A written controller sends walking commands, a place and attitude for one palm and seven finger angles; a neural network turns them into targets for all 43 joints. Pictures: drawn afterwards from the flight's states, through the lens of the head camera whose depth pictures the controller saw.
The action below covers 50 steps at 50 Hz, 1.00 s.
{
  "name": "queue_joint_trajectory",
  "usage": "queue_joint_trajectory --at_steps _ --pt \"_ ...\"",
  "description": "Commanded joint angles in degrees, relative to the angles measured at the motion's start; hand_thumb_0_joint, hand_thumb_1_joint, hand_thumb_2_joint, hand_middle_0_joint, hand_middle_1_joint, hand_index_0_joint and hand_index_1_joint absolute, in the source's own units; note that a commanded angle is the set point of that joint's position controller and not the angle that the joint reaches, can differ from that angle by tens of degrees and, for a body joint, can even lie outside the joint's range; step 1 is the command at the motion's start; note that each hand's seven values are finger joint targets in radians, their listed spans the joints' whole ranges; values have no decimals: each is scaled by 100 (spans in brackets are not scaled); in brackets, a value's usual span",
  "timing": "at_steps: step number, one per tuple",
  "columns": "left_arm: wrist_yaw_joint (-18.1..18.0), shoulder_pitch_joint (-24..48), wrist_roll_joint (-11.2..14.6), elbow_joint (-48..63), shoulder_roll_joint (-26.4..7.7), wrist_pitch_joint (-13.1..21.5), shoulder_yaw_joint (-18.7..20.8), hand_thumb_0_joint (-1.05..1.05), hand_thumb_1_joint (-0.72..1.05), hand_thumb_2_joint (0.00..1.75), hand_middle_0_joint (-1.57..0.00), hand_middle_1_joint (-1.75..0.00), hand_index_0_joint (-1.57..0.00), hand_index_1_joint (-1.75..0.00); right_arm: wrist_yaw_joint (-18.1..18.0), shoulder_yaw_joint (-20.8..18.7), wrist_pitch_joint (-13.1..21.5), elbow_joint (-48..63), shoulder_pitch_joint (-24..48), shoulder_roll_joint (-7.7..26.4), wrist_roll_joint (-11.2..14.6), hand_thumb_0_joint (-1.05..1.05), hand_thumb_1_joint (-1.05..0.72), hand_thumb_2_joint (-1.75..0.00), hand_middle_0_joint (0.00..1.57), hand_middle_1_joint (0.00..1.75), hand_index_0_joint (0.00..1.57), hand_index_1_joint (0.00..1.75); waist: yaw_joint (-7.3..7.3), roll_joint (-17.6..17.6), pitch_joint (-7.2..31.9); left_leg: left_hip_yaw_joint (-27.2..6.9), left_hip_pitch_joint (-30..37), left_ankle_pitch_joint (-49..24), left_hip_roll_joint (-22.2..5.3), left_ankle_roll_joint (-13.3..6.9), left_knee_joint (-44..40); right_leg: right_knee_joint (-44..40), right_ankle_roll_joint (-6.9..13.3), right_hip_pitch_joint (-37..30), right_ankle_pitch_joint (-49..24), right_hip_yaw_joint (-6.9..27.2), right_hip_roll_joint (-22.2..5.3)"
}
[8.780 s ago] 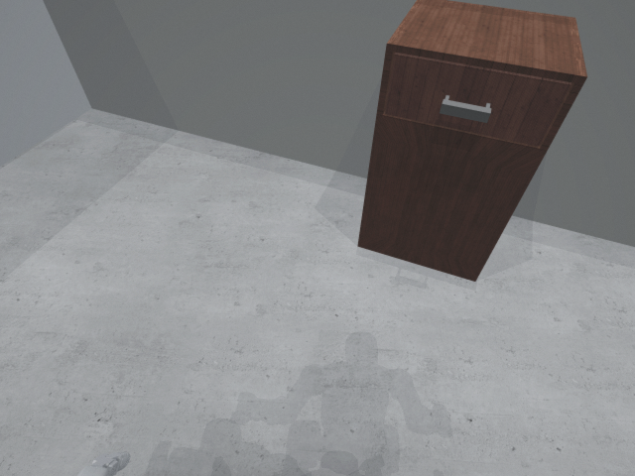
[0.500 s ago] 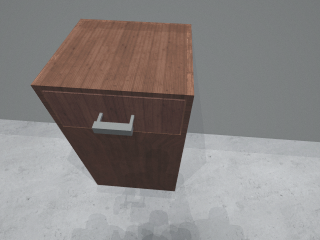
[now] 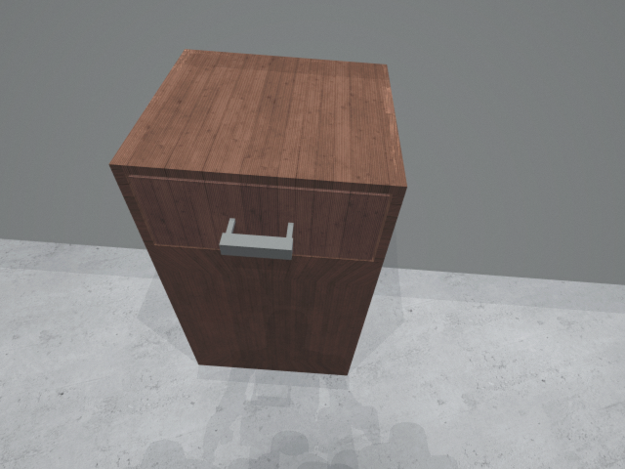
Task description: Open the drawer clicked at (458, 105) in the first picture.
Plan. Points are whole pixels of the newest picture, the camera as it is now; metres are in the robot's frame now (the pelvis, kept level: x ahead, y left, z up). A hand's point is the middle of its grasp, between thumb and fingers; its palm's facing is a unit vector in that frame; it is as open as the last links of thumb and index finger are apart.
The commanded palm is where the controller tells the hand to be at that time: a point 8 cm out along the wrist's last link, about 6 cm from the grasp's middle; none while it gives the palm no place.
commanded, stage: come to a stop and stand still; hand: left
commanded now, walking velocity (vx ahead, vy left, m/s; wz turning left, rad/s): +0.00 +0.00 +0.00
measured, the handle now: (259, 236) +0.50 +0.14 -0.05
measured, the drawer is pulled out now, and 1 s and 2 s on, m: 0.00 0.00 0.00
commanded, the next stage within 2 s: look again from close up in 0.54 s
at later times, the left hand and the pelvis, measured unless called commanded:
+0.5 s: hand out of the picture -0.08 +0.14 -0.18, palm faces +0.05 -0.99 -0.15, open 7.4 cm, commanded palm none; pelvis -0.04 -0.01 +0.00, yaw +0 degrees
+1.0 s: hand out of the picture -0.02 +0.18 -0.18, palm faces +0.05 -0.98 -0.20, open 7.4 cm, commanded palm none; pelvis -0.02 +0.01 -0.01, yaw +0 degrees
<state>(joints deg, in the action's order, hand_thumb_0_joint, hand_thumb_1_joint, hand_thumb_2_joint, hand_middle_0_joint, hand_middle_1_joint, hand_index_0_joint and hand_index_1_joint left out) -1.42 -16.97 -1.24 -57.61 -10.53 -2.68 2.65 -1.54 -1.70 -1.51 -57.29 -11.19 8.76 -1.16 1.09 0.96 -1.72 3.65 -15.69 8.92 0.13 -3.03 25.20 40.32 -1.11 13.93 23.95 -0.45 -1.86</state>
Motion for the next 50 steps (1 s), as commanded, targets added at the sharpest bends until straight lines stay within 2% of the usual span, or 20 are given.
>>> queue_joint_trajectory --at_steps 1,3,5,6,7,10,13,17,31,32,33,34,35,36,37,39,41,42,45,50 --pt "-70 -513 15 -22 -209 204 -61 0 90 90 -20 -30 -20 -30 20 -159 113 -10 -464 790 63 0 -90 -90 20 30 20 30 -106 -480 252 -1285 512 328 -1022 -223 -898 -2106 55 -523 -991 -66 -41" --pt "-113 -703 14 -152 -355 262 -68 0 90 90 -20 -30 -20 -30 42 -102 104 -8 -364 569 99 0 -90 -90 20 30 20 30 -133 -69 63 -775 301 334 -542 164 -607 -2278 310 -473 -1226 485 -459" --pt "-114 -753 18 -230 -445 271 -93 0 90 90 -20 -30 -20 -30 87 -82 118 -72 -359 520 92 0 -90 -90 20 30 20 30 -176 -311 170 -717 734 185 -444 235 -613 -2264 364 -129 -1050 460 -592" --pt "-110 -678 14 -282 -415 323 -98 0 90 90 -20 -30 -20 -30 77 -89 103 -133 -372 491 79 0 -90 -90 20 30 20 30 -207 426 266 -627 825 1 -466 228 -393 -2277 335 -119 -1214 486 -485" --pt "-116 -564 27 -281 -338 338 -129 0 90 90 -20 -30 -20 -30 69 -88 98 -190 -386 555 76 0 -90 -90 20 30 20 30 -234 725 124 -558 833 -41 -498 230 -366 -2335 305 21 -1198 480 -518" --pt "-130 -568 34 -335 -259 309 -174 0 90 90 -20 -30 -20 -30 73 -56 56 -383 -532 599 80 0 -90 -90 20 30 20 30 -270 407 -371 -655 765 430 -530 247 -598 -2505 243 474 -204 448 -432" --pt "-138 -793 20 -416 -224 282 -179 0 90 90 -20 -30 -20 -30 71 -21 22 -513 -612 568 70 0 -90 -90 20 30 20 30 -208 -45 -735 -774 404 1008 -539 244 -834 -2493 230 560 106 427 -343" --pt "-140 -1039 11 -518 -172 265 -172 0 90 90 -20 -30 -20 -30 60 -16 -8 -601 -774 507 47 0 -90 -90 20 30 20 30 -163 -224 -791 -849 137 1433 -522 247 -959 -2437 240 555 371 403 -277" --pt "-149 -1400 6 -610 119 289 -150 0 90 90 -20 -30 -20 -30 8 -27 31 -693 -1133 294 37 0 -90 -90 20 30 20 30 -130 -121 -544 -935 56 1406 -519 230 -895 -2227 280 546 254 358 -203" --pt "-263 -1234 -121 -510 -169 496 -246 0 90 90 -20 -30 -20 -30 107 57 179 -153 -418 464 -10 0 -90 -90 20 30 20 30 98 467 -1283 -456 -768 875 -262 434 433 -2499 407 696 -579 604 -381" --pt "-241 -842 -68 -210 -428 514 -180 0 90 90 -20 -30 -20 -30 167 14 136 -5 -846 219 14 0 -90 -90 20 30 20 30 -355 700 -790 -327 -178 1049 -228 363 978 -2858 515 1451 1248 936 -808" --pt "-213 -489 -48 -60 -425 496 -144 0 90 90 -20 -30 -20 -30 180 -24 67 -165 -1127 176 -26 0 -90 -90 20 30 20 30 -537 349 -787 -209 15 1014 -166 320 1498 -2914 624 1861 1775 1003 -889" --pt "-213 -281 -12 -3 -488 503 -136 0 90 90 -20 -30 -20 -30 185 -17 65 -212 -1424 143 -21 0 -90 -90 20 30 20 30 -677 243 -514 -187 108 838 -184 283 1627 -2701 652 1737 1375 802 -815" --pt "-206 -307 -2 55 -460 528 -135 0 90 90 -20 -30 -20 -30 183 30 94 -174 -1536 100 -10 0 -90 -90 20 30 20 30 -657 -141 -224 -176 295 706 -214 250 1257 -2388 655 1425 897 605 -700" --pt "-190 -478 12 29 -383 544 -127 0 90 90 -20 -30 -20 -30 171 61 153 -125 -1569 96 0 0 -90 -90 20 30 20 30 -576 -150 7 -290 286 589 -210 197 888 -1954 631 1056 474 494 -482" --pt "-182 -731 33 -59 -135 493 -156 0 90 90 -20 -30 -20 -30 111 59 256 -29 -1402 349 -5 0 -90 -90 20 30 20 30 -349 -469 -41 -829 -75 750 -579 23 196 -1353 527 663 218 235 -104" --pt "-173 -1116 -13 -127 -10 365 -147 0 90 90 -20 -30 -20 -30 76 21 222 81 -1122 585 -20 0 -90 -90 20 30 20 30 -105 -1056 -306 -1481 -785 2115 -869 -157 -686 -922 427 271 483 -139 187" --pt "-154 -1232 -28 -201 7 338 -151 0 90 90 -20 -30 -20 -30 66 12 207 78 -958 635 -16 0 -90 -90 20 30 20 30 -21 -1066 -473 -1738 -1096 2662 -926 -226 -1043 -780 389 96 350 -193 253" --pt "-118 -1312 -28 -246 9 356 -190 0 90 90 -20 -30 -20 -30 64 21 186 122 -696 605 6 0 -90 -90 20 30 20 30 105 -287 -723 -1465 -1305 2667 -781 -205 -1047 -1179 419 -54 -39 23 124" --pt "-117 -927 -12 -93 -200 415 -204 0 90 90 -20 -30 -20 -30 89 37 207 6 -845 588 23 0 -90 -90 20 30 20 30 -113 157 -484 -981 -363 1577 -558 -33 -617 -1738 424 395 51 413 -149"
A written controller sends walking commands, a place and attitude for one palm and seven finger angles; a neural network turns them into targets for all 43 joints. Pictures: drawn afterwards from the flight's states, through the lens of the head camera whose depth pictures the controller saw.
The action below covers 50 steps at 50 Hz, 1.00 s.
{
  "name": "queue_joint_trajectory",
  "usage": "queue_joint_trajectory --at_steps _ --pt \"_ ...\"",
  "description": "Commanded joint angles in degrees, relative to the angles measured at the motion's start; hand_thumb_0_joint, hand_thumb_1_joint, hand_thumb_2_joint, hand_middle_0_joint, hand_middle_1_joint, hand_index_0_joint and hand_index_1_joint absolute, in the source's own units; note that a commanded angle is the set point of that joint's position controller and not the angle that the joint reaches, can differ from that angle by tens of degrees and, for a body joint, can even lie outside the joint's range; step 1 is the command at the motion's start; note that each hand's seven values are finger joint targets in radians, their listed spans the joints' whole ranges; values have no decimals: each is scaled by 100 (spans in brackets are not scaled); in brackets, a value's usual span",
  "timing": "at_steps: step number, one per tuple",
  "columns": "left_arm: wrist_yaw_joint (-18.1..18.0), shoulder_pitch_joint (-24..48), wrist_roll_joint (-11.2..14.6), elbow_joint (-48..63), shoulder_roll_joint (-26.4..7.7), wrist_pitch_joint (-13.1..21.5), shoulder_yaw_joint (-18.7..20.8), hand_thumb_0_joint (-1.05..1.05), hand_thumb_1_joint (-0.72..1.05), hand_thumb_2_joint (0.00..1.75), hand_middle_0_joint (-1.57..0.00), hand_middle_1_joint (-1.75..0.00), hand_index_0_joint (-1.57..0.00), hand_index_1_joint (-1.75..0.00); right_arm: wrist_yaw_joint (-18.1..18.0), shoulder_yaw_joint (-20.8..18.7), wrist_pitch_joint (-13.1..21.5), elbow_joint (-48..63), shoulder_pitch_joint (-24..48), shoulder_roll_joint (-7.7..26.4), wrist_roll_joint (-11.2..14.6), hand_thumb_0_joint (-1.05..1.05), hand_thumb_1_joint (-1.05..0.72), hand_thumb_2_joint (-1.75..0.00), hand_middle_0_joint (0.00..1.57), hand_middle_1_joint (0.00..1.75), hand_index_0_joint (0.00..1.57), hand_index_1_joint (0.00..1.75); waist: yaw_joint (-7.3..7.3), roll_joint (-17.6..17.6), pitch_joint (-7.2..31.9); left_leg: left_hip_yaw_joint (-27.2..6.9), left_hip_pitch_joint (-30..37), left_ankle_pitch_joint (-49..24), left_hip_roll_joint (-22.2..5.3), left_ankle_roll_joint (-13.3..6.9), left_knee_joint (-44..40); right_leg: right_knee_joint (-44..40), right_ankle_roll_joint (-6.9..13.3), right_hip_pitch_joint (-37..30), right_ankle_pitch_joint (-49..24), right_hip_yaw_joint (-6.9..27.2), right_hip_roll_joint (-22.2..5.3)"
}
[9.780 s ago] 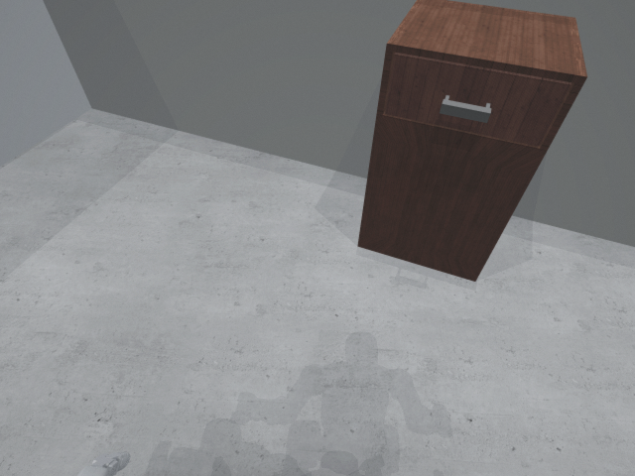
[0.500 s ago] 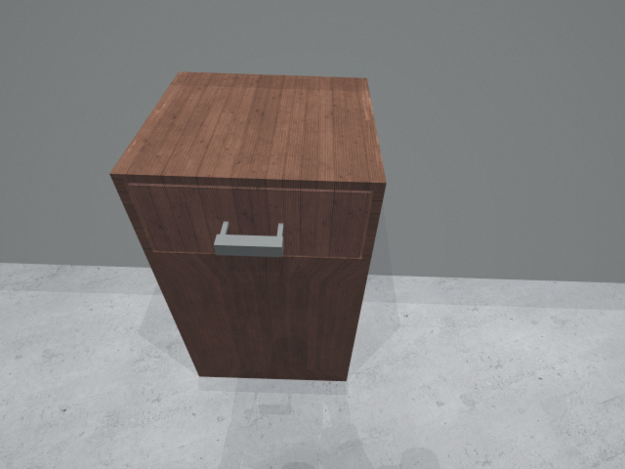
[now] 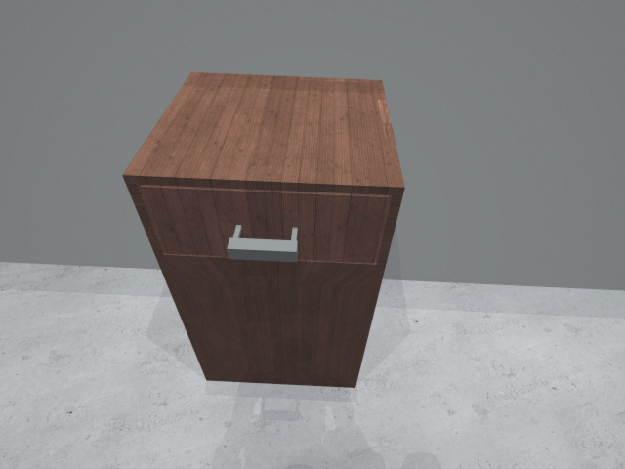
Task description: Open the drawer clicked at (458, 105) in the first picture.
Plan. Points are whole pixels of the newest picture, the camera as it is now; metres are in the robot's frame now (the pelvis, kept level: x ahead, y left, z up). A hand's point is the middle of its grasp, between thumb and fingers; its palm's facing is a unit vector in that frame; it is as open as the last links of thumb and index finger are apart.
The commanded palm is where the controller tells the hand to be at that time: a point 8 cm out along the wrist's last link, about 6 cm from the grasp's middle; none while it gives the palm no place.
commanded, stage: look again from close up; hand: left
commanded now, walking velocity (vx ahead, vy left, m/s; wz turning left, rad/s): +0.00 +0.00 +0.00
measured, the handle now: (264, 240) +0.52 +0.13 -0.04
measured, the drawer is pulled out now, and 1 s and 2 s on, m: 0.00 0.00 0.00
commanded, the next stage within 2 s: raise the hand with hooked fingers in 0.16 s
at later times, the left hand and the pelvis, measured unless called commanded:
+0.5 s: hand (184, 385) +0.23 +0.19 -0.02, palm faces +0.05 -0.58 -0.81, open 7.7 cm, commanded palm +0.14 +0.21 -0.03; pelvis +0.01 -0.02 -0.01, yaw -1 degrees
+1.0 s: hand (182, 363) +0.25 +0.19 +0.00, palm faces +0.12 -0.05 -0.99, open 10.5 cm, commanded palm +0.21 +0.19 +0.04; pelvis +0.02 -0.07 -0.05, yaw +1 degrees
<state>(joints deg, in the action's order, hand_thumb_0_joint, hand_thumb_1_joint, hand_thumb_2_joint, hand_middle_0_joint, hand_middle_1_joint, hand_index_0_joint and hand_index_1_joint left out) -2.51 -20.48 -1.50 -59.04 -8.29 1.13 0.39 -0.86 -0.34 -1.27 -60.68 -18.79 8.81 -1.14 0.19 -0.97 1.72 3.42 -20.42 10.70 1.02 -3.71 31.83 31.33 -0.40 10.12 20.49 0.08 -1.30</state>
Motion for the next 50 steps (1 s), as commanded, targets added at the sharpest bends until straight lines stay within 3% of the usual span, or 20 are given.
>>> queue_joint_trajectory --at_steps 1,12,13,14,15,16,17,18,21,24,25,26,28,32,35,36,40,44,46,50 --pt "-6 -542 13 65 -446 42 24 0 90 90 -20 -30 -20 -30 21 -89 208 313 -98 577 18 0 -90 -90 20 30 20 30 -40 227 -749 -946 315 1167 -667 30 -1298 -794 333 776 156 332 -201" --pt "9 -450 36 -57 -591 62 -11 0 90 90 -20 -30 -20 -30 -8 -44 310 156 117 690 63 0 -90 -90 20 30 20 30 -37 74 -379 -655 888 -312 -680 52 -937 -926 211 391 -901 354 -354" --pt "-178 -452 -51 -100 -687 66 -30 0 90 90 -20 -30 -20 -30 8 -57 272 557 504 853 94 0 -90 -90 20 30 20 30 33 63 -964 -538 437 -121 -679 260 -194 -1244 229 787 -771 509 -402" --pt "-398 3783 -687 9016 -2466 1028 -66 0 88 89 -20 -32 -20 -32 -212 -170 1142 2706 223 1625 465 0 -90 -90 20 30 20 30 -583 -1644 1893 -435 2307 -582 -197 105 -686 -219 395 993 -1155 -6 155" --pt "-825 1133 -761 7490 -1947 586 87 0 85 88 -20 -33 -20 -33 -471 48 1753 2175 757 1120 430 0 -90 -90 20 30 20 30 56 -2341 1889 -949 2789 -190 -686 426 -1023 594 364 1396 -226 -427 100" --pt "-1151 901 -477 7209 -1601 210 67 0 83 87 -21 -34 -21 -34 -578 -99 1971 1798 794 1124 481 0 -90 -90 20 30 20 30 -84 -1750 1407 -1038 2030 707 -689 599 -1360 830 309 1674 353 -440 213" --pt "-1158 -1232 -670 5530 -239 -422 -779 0 81 86 -21 -36 -21 -36 -550 -41 1993 1743 732 811 574 0 -90 -90 20 30 20 30 -80 -1135 589 -1053 1462 1049 -651 342 -1329 887 251 1949 359 -374 175" --pt "-1182 0 -741 7134 -514 -308 -852 0 78 85 -21 -37 -21 -37 -498 -61 1993 2251 760 1006 468 0 -90 -90 20 30 20 30 -140 -787 316 -1035 839 1391 -524 308 -1189 615 235 1742 152 -384 113" --pt "-1639 -589 -2371 6260 -1214 -344 -403 0 71 82 -21 -42 -21 -42 -435 -160 1785 2714 1053 1177 198 0 -90 -90 20 30 20 30 -98 11 57 -771 -18 1115 -177 202 -285 134 327 2044 172 -227 212" --pt "-1861 -1888 -3971 4944 -772 -435 -603 0 64 79 -22 -47 -22 -47 -169 -321 1092 3116 1399 1148 -55 0 -90 -90 20 30 20 30 294 1671 -182 -470 -887 273 -119 263 444 462 340 2596 287 -261 386" --pt "-1837 -2285 -4365 4838 -635 -407 -660 0 62 78 -22 -48 -22 -48 -68 -355 830 3270 1581 1147 -62 0 -90 -90 20 30 20 30 470 1888 -31 -376 -997 165 -93 267 533 528 372 2486 54 -163 360" --pt "-1827 -2518 -4754 4822 -816 -315 -455 0 60 77 -22 -50 -22 -50 51 -409 580 3325 1710 1137 -35 0 -90 -90 20 30 20 30 717 1820 224 -306 -1072 -201 -67 275 599 645 431 2167 -616 97 343" --pt "-1906 -2251 -5255 5418 -1269 -99 -218 0 55 75 -22 -53 -22 -53 204 -360 258 3583 2023 1086 -42 0 -90 -90 20 30 20 30 892 1499 724 -203 -1358 -387 10 296 869 1024 445 2004 -1277 341 243" --pt "-2401 -1213 -5959 6940 -2229 233 484 0 46 71 -23 -58 -23 -58 255 -367 -5 3904 2047 1065 -257 0 -90 -90 20 30 20 30 861 -24 1627 -150 -1069 -419 141 205 1358 1345 474 2164 -1533 709 255" --pt "-2868 373 -6041 7981 -2549 552 794 0 39 68 -24 -63 -24 -63 97 -373 -132 3897 1996 965 -410 0 -90 -90 20 30 20 30 481 -777 2274 -297 -375 -455 179 139 1949 1401 494 2831 -1153 977 229" --pt "-2971 983 -6009 8415 -2707 677 859 0 36 67 -24 -64 -24 -64 23 -359 -122 3847 1948 957 -459 0 -90 -90 20 30 20 30 316 -600 2235 -403 -350 -355 182 108 2186 1339 470 3088 -912 1090 226" --pt "-3008 1134 -5643 8060 -2442 1066 585 0 27 63 -25 -70 -25 -70 -90 -345 74 3675 1818 989 -420 0 -90 -90 20 30 20 30 -55 -210 1659 -479 -648 128 168 68 2593 1176 396 3560 -568 1210 172" --pt "-2676 759 -5629 6864 -2361 637 544 0 18 59 -25 -76 -25 -76 -73 -294 -50 3602 1939 989 -343 0 -90 -90 20 30 20 30 60 446 1255 -451 -1527 231 183 80 2369 1078 236 2775 -1355 1177 105" --pt "-2341 209 -5489 6411 -2319 16 579 0 13 57 -25 -80 -25 -80 -34 -276 -175 3638 2096 1035 -167 0 -90 -90 20 30 20 30 327 463 1421 -398 -1431 -14 206 123 1971 982 169 2247 -1962 1197 104" --pt "-1606 -273 -5045 6807 -2719 -606 731 0 4 53 -26 -86 -26 -86 -84 -125 -284 3758 2115 1033 6 0 -90 -90 20 30 20 30 501 1035 1916 -289 -1311 -348 282 162 1473 1051 -183 529 -4186 1184 -161"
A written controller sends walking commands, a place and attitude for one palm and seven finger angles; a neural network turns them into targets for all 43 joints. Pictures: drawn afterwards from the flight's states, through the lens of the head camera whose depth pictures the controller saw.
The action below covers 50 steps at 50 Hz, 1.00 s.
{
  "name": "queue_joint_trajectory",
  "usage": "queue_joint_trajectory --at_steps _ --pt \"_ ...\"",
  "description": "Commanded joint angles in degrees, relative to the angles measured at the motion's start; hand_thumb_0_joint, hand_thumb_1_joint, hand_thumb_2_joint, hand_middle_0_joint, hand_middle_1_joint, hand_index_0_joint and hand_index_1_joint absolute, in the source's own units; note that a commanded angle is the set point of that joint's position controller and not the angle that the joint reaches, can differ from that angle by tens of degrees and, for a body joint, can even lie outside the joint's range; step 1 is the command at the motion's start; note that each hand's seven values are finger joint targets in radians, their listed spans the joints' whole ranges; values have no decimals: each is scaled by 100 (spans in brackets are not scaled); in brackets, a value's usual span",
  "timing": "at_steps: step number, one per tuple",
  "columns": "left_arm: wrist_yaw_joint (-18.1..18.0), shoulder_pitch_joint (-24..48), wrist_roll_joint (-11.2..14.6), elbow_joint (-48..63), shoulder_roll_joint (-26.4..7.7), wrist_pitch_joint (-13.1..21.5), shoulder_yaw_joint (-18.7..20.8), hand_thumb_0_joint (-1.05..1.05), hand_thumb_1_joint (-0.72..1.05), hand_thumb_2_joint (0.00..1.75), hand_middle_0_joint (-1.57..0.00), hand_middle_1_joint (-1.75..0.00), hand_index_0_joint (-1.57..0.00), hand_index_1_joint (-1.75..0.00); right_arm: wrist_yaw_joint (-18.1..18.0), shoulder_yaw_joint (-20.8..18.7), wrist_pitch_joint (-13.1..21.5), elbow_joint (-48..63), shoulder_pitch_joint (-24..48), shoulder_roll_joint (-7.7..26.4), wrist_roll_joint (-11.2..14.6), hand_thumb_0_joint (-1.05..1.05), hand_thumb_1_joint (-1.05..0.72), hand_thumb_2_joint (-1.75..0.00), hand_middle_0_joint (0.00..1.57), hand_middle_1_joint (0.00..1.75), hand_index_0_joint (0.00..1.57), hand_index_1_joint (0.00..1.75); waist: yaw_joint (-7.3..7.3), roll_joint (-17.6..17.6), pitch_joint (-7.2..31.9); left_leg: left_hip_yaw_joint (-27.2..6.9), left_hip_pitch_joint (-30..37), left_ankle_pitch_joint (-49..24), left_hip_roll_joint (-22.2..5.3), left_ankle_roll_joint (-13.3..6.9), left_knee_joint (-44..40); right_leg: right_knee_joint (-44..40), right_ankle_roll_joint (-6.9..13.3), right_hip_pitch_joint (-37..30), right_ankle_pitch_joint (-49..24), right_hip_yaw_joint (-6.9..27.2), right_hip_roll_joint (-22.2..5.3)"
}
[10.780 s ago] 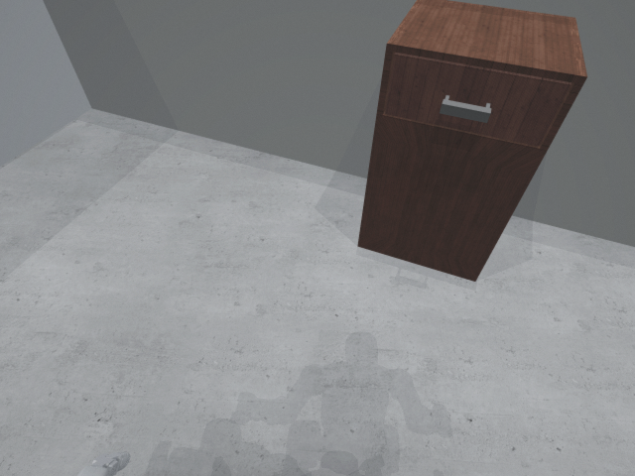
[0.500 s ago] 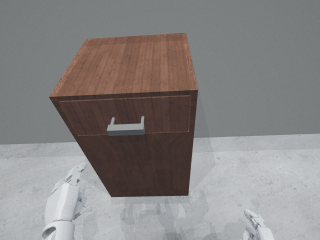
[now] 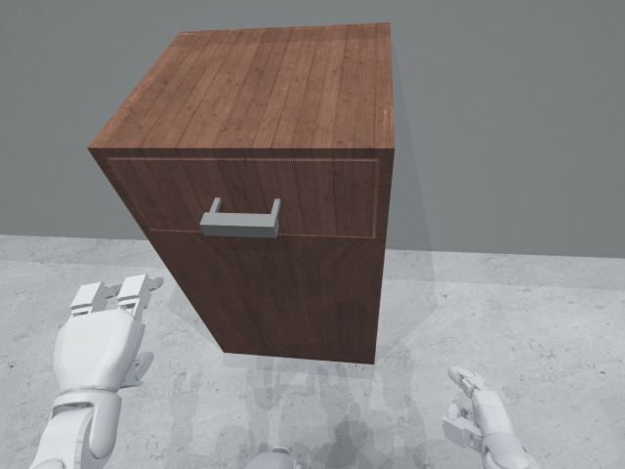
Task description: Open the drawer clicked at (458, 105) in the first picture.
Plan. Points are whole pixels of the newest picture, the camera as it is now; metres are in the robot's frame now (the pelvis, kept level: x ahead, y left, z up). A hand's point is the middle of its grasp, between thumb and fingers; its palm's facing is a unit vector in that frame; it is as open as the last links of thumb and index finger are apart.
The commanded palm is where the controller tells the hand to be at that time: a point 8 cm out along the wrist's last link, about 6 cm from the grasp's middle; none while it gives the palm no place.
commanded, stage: raise the hand with hooked fingers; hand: left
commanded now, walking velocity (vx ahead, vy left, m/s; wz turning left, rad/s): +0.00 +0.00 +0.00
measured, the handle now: (243, 214) +0.50 +0.19 +0.01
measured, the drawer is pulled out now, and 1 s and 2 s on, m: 0.00 0.00 0.00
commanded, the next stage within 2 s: move the hooked fingers above the handle in 1.16 s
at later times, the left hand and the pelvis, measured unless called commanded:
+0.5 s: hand (124, 285) +0.30 +0.28 +0.09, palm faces +0.09 -0.14 -0.99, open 13.3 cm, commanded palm +0.28 +0.27 +0.15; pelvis +0.02 +0.06 +0.03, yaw -5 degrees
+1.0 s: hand (103, 265) +0.32 +0.30 +0.11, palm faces -0.02 -0.12 -0.99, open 13.8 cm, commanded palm +0.30 +0.31 +0.18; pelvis +0.00 +0.09 +0.05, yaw -5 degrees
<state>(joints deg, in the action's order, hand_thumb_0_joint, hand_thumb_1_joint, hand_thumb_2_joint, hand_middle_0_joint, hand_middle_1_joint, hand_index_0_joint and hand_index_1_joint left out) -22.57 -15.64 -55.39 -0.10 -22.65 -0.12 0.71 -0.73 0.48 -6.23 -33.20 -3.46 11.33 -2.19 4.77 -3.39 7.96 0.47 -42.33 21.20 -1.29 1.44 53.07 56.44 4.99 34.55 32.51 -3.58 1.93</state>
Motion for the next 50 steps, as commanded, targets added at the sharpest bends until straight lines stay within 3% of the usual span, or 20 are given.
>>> queue_joint_trajectory --at_steps 1,2,5,7,10,11,14,15,17,21,25,27,30,31,38,40,42,45,46,50 --pt "511 -916 332 829 -1436 -462 867 0 1 52 -26 -87 -26 -87 -116 -179 244 973 628 805 93 0 -90 -90 20 30 20 30 70 1324 1233 22 868 -1374 508 -348 -689 -1428 -736 -2001 -5611 1552 -488" --pt "611 -877 394 1035 -1264 -351 658 0 -1 51 -27 -88 -27 -88 -134 -145 261 957 567 769 73 0 -90 -90 20 30 20 30 2 1272 1105 14 865 -1333 509 -358 -773 -1449 -753 -2099 -5817 1500 -561" --pt "622 -123 245 1616 -1355 145 749 0 -8 48 -27 -93 -27 -93 -176 -188 355 847 548 740 -26 0 -90 -90 20 30 20 30 -4 690 839 -37 1153 -1211 490 -403 -968 -1721 -617 -1583 -4671 1301 -439" --pt "352 367 123 1732 -1476 496 934 0 -13 46 -27 -96 -27 -96 -231 -222 466 788 460 687 -103 0 -90 -90 20 30 20 30 -95 583 718 -130 1165 -1092 505 -417 -901 -1804 -561 -1339 -4132 1359 -412" --pt "-153 479 -24 1608 -1350 815 1134 0 -20 43 -28 -100 -28 -100 -170 -393 569 657 299 678 -143 0 -90 -90 20 30 20 30 -101 238 1109 -136 1547 -1382 517 -431 -777 -1610 -431 -952 -3846 1065 -265" --pt "-303 453 -39 1513 -1444 753 1268 0 -22 42 -28 -102 -28 -102 -142 -441 560 647 267 692 -117 0 -90 -90 20 30 20 30 -67 215 1202 -125 1552 -1473 530 -413 -762 -1568 -415 -1018 -3906 1033 -249" --pt "-501 464 32 1270 -1077 250 997 0 -29 39 -29 -107 -29 -107 -58 -583 463 655 193 763 -2 0 -90 -90 20 30 20 30 -102 133 1405 -8 1742 -1664 531 -377 -844 -1547 -383 -1088 -4000 824 -174" --pt "-467 592 67 1154 -1087 6 940 0 -31 38 -29 -108 -29 -108 -26 -585 412 643 249 802 37 0 -90 -90 20 30 20 30 -98 288 1385 22 1752 -1692 531 -365 -915 -1600 -400 -1128 -3968 787 -164" --pt "-226 687 203 909 -810 -544 460 0 -36 36 -29 -111 -29 -111 -28 -574 357 718 320 841 176 0 -90 -90 20 30 20 30 -151 533 994 75 1745 -1623 498 -380 -1115 -1777 -442 -1258 -3897 697 -163" --pt "487 1768 215 1120 -1027 -1120 18 0 -45 32 -30 -117 -30 -117 -167 -455 215 792 549 921 282 0 -90 -90 20 30 20 30 -237 662 828 20 2292 -1737 419 -434 -1537 -2100 -454 -1297 -3237 539 -113" --pt "927 2537 -1 1225 -1260 -1013 -40 0 -50 30 -30 -120 -30 -120 -261 -339 187 761 443 829 220 0 -90 -90 20 30 20 30 -227 279 683 -120 2862 -1745 319 -431 -1840 -2303 -375 -1125 -2503 342 -51" --pt "963 2880 -111 1264 -1416 -856 97 0 -50 30 -30 -120 -30 -120 -278 -286 179 738 406 785 186 0 -90 -90 20 30 20 30 -171 -144 734 -206 3087 -1762 278 -385 -1965 -2330 -296 -1137 -2205 277 -14" --pt "963 3154 -160 1037 -1408 -754 204 0 -50 30 -30 -120 -30 -120 -254 -266 163 681 341 752 193 0 -90 -90 20 30 20 30 -120 -332 720 -342 3297 -1833 213 -288 -2160 -2373 -236 -1139 -2031 161 70" --pt "979 3177 -139 877 -1490 -785 311 0 -50 30 -30 -120 -30 -120 -252 -267 154 669 326 759 201 0 -90 -90 20 30 20 30 -76 -317 714 -355 3287 -1892 224 -275 -2215 -2422 -222 -1236 -2058 157 98" --pt "1421 4070 13 344 -1236 -1099 -169 0 -50 30 -30 -120 -30 -120 -218 -233 65 631 302 849 290 0 -90 -90 20 30 20 30 -218 -71 604 -527 3429 -1395 148 -213 -2611 -2644 -246 -1314 -1865 140 81" --pt "1635 3801 49 94 -1030 -1144 -358 0 -50 30 -30 -120 -30 -120 -209 -223 45 677 254 856 298 0 -90 -90 20 30 20 30 -213 149 452 -535 3336 -1239 160 -237 -2674 -2712 -258 -1349 -1791 144 63" --pt "1838 3633 97 230 -961 -1022 -427 0 -50 30 -30 -120 -30 -120 -177 -232 64 722 213 876 292 0 -90 -90 20 30 20 30 -193 134 530 -573 3416 -1228 137 -251 -2710 -2733 -256 -1408 -1781 151 50" --pt "1901 3594 104 655 -1185 -687 -222 0 -50 30 -30 -120 -30 -120 -166 -246 122 777 185 886 244 0 -90 -90 20 30 20 30 -153 123 673 -584 3510 -1340 152 -292 -2685 -2789 -265 -1477 -1840 189 45" --pt "1855 3549 78 806 -1405 -542 21 0 -50 30 -30 -120 -30 -120 -167 -265 168 779 165 911 206 0 -90 -90 20 30 20 30 -92 150 743 -612 3500 -1389 150 -292 -2686 -2784 -262 -1534 -1871 181 78" --pt "1395 3791 22 1189 -1599 -109 331 0 -50 30 -30 -120 -30 -120 -193 -291 292 682 134 856 189 0 -90 -90 20 30 20 30 -38 -289 724 -707 3583 -1249 160 -228 -2736 -2722 -234 -1369 -1799 149 94"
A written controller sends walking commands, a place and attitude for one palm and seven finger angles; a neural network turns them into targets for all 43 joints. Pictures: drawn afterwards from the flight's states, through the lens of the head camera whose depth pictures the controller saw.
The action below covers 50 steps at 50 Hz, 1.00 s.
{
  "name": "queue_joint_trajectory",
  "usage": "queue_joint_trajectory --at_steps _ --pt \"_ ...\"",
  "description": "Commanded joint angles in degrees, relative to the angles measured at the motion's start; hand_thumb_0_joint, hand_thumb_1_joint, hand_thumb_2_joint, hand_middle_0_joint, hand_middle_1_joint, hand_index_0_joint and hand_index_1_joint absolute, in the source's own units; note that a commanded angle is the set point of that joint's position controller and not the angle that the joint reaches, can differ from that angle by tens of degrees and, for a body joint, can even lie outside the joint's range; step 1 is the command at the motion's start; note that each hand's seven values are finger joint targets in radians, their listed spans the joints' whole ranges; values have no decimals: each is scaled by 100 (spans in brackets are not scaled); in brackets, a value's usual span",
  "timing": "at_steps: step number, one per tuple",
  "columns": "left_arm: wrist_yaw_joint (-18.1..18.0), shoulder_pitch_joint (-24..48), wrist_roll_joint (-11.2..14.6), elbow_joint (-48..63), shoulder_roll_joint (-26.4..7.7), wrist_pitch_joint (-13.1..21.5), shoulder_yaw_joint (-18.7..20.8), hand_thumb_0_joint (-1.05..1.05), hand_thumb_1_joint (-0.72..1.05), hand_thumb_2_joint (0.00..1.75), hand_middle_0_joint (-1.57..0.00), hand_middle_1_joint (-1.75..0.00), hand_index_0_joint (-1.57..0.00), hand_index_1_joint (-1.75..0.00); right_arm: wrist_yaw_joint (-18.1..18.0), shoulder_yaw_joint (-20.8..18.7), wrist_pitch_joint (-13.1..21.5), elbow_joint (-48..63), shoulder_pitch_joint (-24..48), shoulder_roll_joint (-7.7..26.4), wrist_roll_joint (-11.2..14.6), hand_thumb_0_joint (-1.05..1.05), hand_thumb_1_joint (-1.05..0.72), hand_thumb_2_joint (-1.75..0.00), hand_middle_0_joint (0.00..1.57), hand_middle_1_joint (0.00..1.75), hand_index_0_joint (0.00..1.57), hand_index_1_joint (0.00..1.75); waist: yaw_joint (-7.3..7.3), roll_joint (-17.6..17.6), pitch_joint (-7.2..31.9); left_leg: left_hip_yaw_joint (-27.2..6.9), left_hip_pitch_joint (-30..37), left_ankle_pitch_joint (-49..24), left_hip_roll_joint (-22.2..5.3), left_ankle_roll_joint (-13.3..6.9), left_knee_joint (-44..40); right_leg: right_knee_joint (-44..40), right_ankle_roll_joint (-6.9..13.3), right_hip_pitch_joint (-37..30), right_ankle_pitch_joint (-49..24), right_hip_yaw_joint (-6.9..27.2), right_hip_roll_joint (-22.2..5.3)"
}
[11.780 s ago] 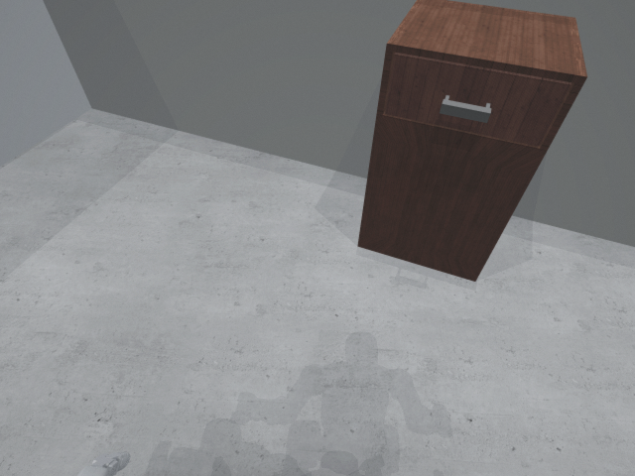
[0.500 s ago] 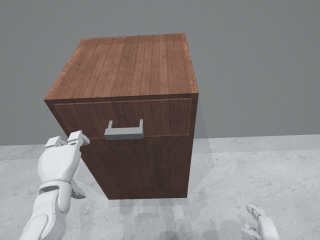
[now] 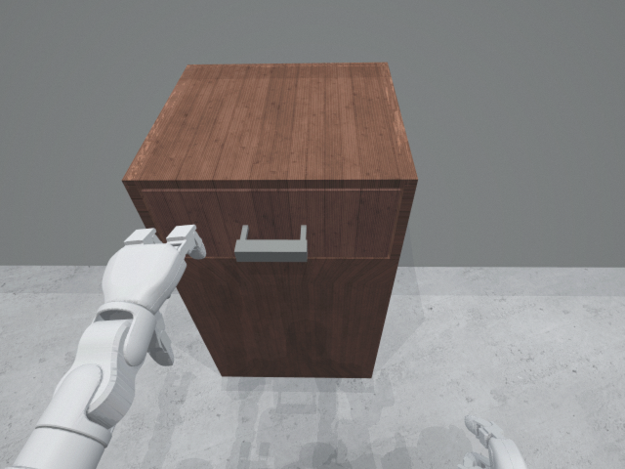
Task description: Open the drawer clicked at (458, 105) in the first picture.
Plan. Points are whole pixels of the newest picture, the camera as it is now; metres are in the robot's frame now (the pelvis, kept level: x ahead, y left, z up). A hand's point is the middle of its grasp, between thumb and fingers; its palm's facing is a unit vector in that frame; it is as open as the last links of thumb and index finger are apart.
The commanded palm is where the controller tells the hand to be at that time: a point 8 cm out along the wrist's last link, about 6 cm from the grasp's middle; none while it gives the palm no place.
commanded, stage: raise the hand with hooked fingers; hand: left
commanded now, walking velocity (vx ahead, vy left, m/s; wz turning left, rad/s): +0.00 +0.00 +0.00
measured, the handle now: (273, 240) +0.49 +0.14 -0.04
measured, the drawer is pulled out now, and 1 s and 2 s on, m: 0.00 0.00 0.00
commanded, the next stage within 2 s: move the hooked fingers above the handle in 0.16 s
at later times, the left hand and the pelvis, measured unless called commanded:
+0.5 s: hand (196, 288) +0.31 +0.20 +0.06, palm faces +0.01 -0.08 -1.00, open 13.8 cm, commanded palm +0.30 +0.21 +0.13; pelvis +0.00 -0.04 +0.00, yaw +1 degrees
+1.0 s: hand (223, 254) +0.38 +0.18 +0.06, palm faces +0.10 -0.07 -0.99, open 13.8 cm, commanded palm +0.35 +0.19 +0.11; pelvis +0.04 -0.05 -0.01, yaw +0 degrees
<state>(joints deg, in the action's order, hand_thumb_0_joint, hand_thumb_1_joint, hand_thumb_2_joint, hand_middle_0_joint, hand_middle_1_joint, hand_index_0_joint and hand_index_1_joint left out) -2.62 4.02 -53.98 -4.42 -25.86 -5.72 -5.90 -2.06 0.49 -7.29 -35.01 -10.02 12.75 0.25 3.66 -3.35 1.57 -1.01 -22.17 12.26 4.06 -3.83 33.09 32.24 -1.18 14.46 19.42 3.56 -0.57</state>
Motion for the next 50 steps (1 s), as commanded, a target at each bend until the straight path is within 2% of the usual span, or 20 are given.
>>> queue_joint_trajectory --at_steps 1,6,7,11,14,17,19,21,25,26,27,30,33,35,36,39,42,45,46,50 --pt "-740 1875 -163 1627 -1485 472 1195 0 -50 30 -30 -120 -30 -120 -63 -294 421 842 799 740 -61 0 -90 -90 20 30 20 30 111 -403 1331 -572 1481 -249 -365 313 -753 -292 390 642 -452 -556 378" --pt "-1130 1765 -126 1066 -1209 157 1085 0 -50 30 -30 -120 -30 -120 -35 -354 437 669 794 730 3 0 -90 -90 20 30 20 30 69 -274 1363 -390 1370 -76 -306 315 -717 -324 382 690 -367 -548 390" --pt "-1120 1811 -100 1031 -1025 47 846 0 -50 30 -30 -120 -30 -120 -32 -350 423 658 786 724 20 0 -90 -90 20 30 20 30 28 -244 1342 -380 1323 52 -302 325 -758 -320 378 652 -293 -547 357" --pt "-813 1627 -47 717 -698 -327 408 0 -50 30 -30 -120 -30 -120 -71 -343 390 725 889 779 92 0 -90 -90 20 30 20 30 -41 201 1253 -309 1247 255 -280 256 -813 -443 327 559 -241 -489 356" --pt "-530 1945 -29 832 -600 -339 94 0 -50 30 -30 -120 -30 -120 -131 -297 377 759 905 775 78 0 -90 -90 20 30 20 30 -153 322 1083 -238 1205 319 -245 203 -797 -525 305 544 -165 -476 289" --pt "-442 2230 -139 623 -1121 -134 500 0 -50 30 -30 -120 -30 -120 -209 -241 378 713 852 776 35 0 -90 -90 20 30 20 30 -126 313 944 -117 1080 216 -190 162 -691 -596 309 552 -80 -440 282" --pt "-479 2533 -172 413 -1255 69 653 0 -50 30 -30 -120 -30 -120 -268 -221 396 662 806 735 34 0 -90 -90 20 30 20 30 -143 408 848 -42 1031 187 -152 139 -586 -634 294 655 -50 -417 275" --pt "-608 2524 -194 316 -1718 279 1143 0 -50 30 -30 -120 -30 -120 -308 -237 424 647 780 742 25 0 -90 -90 20 30 20 30 -2 300 1009 -23 970 83 -120 133 -518 -635 301 526 -70 -348 298" --pt "-846 2464 -109 47 -1395 435 1045 0 -50 30 -30 -120 -30 -120 -312 -263 442 628 756 647 62 0 -90 -90 20 30 20 30 19 24 1244 89 939 -368 -78 142 -304 -465 310 475 -639 -311 258" --pt "-880 2441 -140 -72 -1538 412 1206 0 -50 30 -30 -120 -30 -120 -292 -295 439 604 708 696 62 0 -90 -90 20 30 20 30 20 55 1352 89 932 -439 -86 151 -282 -448 307 444 -708 -320 292" --pt "-892 2430 -107 -83 -1385 379 1034 0 -50 30 -30 -120 -30 -120 -279 -297 436 624 699 689 65 0 -90 -90 20 30 20 30 -6 -31 1317 120 884 -518 -75 150 -243 -416 303 430 -866 -309 254" --pt "-840 2188 -82 -130 -1152 230 812 0 -50 30 -30 -120 -30 -120 -233 -352 406 647 667 745 68 0 -90 -90 20 30 20 30 -46 235 1551 190 823 -793 -68 122 -89 -308 253 355 -1447 -235 225" --pt "-644 1986 7 -142 -997 149 614 0 -50 30 -30 -120 -30 -120 -205 -377 360 678 639 806 85 0 -90 -90 20 30 20 30 -135 556 1484 209 689 -900 -55 95 5 -247 191 314 -1922 -197 188" --pt "-550 2152 46 105 -913 222 473 0 -50 30 -30 -120 -30 -120 -214 -401 354 691 618 816 72 0 -90 -90 20 30 20 30 -199 576 1569 217 722 -953 -26 66 76 -196 158 324 -2178 -175 163" --pt "-538 2175 42 177 -1129 292 676 0 -50 30 -30 -120 -30 -120 -226 -409 353 693 605 834 59 0 -90 -90 20 30 20 30 -180 618 1634 207 708 -986 -27 66 94 -179 163 262 -2202 -157 175" --pt "-667 2485 -53 316 -1199 524 765 0 -50 30 -30 -120 -30 -120 -254 -444 345 623 533 786 33 0 -90 -90 20 30 20 30 -200 540 1667 195 700 -1089 -12 54 212 -44 166 417 -2391 -161 165" --pt "-1001 2464 -173 438 -1397 656 1088 0 -50 30 -30 -120 -30 -120 -231 -478 335 554 445 746 1 0 -90 -90 20 30 20 30 -96 219 2056 181 785 -1474 -15 85 339 174 233 357 -2670 -202 193" --pt "-1295 2409 -230 124 -1173 486 1049 0 -50 30 -30 -120 -30 -120 -162 -515 304 501 420 711 29 0 -90 -90 20 30 20 30 -101 170 2021 218 719 -1596 -46 121 424 276 262 514 -2705 -273 235" --pt "-1366 2282 -259 -81 -1347 352 1260 0 -50 30 -30 -120 -30 -120 -139 -526 274 488 413 737 37 0 -90 -90 20 30 20 30 -46 286 2062 220 635 -1636 -44 135 424 290 280 415 -2715 -259 258" --pt "-1313 2308 -283 -535 -873 -291 684 0 -50 30 -30 -120 -30 -120 -87 -493 174 546 442 778 100 0 -90 -90 20 30 20 30 -148 414 1945 289 566 -1583 -79 146 372 260 252 473 -2670 -325 258"
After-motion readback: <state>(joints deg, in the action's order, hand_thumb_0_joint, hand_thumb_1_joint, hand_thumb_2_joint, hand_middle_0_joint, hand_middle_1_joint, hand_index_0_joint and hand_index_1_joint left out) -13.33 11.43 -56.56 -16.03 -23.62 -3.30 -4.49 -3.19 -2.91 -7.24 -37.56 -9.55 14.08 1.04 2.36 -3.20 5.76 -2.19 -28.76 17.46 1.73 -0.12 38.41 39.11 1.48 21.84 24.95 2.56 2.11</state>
